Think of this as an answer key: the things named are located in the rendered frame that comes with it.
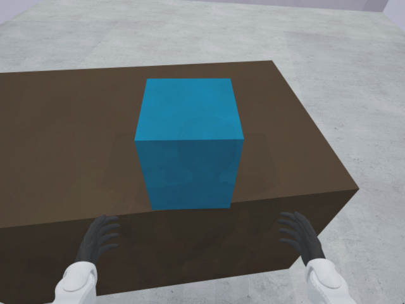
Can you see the right robot hand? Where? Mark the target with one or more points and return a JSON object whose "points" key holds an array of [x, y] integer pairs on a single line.
{"points": [[307, 244]]}

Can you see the carton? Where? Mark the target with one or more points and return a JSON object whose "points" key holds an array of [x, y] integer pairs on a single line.
{"points": [[189, 141]]}

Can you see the left robot forearm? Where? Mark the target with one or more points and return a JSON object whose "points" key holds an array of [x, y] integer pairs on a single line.
{"points": [[78, 285]]}

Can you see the left robot hand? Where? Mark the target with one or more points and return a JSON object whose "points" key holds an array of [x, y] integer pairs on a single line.
{"points": [[90, 249]]}

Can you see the right robot forearm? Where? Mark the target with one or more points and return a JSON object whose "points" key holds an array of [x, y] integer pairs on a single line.
{"points": [[325, 285]]}

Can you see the pedestal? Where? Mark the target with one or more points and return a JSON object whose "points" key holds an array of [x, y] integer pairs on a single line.
{"points": [[68, 156]]}

